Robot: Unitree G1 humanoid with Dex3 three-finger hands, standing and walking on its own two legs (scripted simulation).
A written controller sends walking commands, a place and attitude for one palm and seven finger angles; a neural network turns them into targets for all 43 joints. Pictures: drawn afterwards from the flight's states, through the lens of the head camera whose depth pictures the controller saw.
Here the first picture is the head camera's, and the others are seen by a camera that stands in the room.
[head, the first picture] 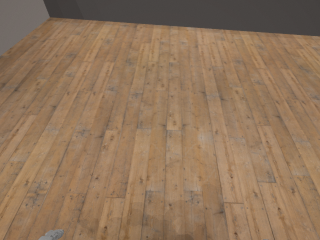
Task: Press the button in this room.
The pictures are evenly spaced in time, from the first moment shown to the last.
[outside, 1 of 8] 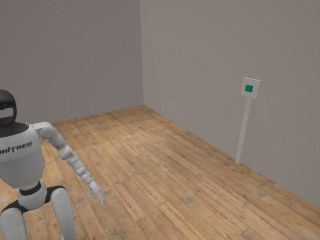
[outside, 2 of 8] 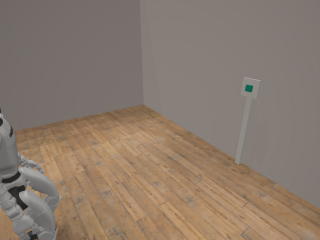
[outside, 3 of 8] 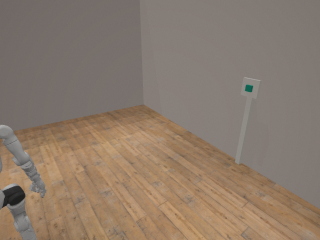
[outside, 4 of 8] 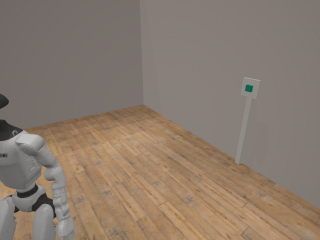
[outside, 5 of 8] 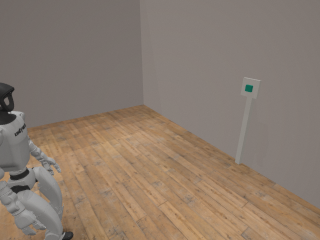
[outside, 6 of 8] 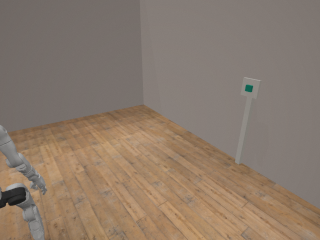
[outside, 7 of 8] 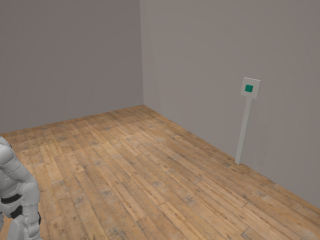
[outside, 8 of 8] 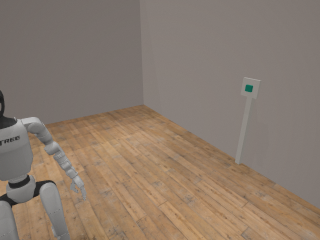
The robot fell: no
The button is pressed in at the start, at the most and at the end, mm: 0 0 0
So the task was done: no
